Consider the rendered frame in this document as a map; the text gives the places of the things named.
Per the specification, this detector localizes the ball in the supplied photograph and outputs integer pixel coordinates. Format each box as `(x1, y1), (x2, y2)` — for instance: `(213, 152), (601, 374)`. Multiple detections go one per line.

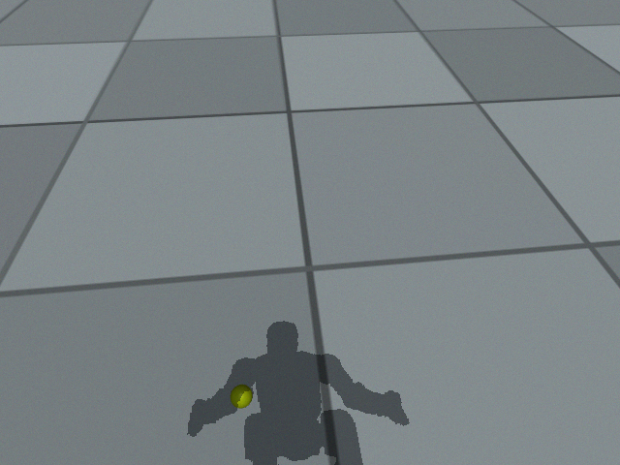
(231, 385), (253, 408)

